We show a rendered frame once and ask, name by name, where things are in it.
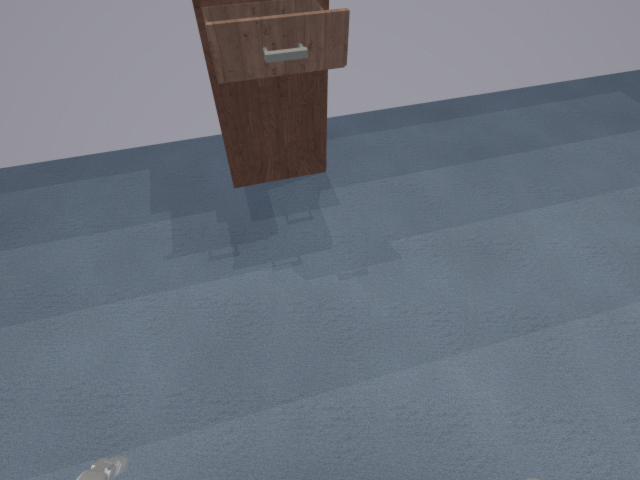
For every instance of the handle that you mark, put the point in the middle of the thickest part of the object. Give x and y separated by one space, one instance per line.
285 54

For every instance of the drawer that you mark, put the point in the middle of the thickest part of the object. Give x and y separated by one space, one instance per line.
237 34

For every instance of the cabinet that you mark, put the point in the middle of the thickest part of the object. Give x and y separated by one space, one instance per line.
273 128

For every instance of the left robot hand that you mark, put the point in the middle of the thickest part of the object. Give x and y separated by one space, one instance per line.
105 469

